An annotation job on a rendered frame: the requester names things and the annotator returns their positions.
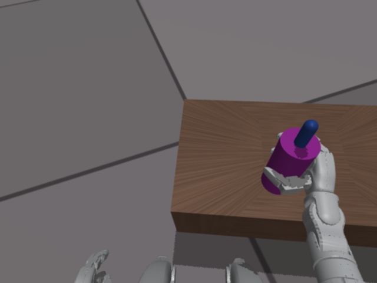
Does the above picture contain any left robot hand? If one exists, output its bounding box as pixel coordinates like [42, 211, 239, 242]
[74, 249, 111, 283]

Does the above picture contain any right robot hand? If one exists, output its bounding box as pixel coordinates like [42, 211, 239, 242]
[263, 132, 336, 195]

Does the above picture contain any right robot arm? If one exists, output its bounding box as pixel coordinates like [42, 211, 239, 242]
[302, 190, 366, 283]

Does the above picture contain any bottle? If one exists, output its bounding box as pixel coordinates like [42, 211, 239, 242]
[261, 120, 321, 195]

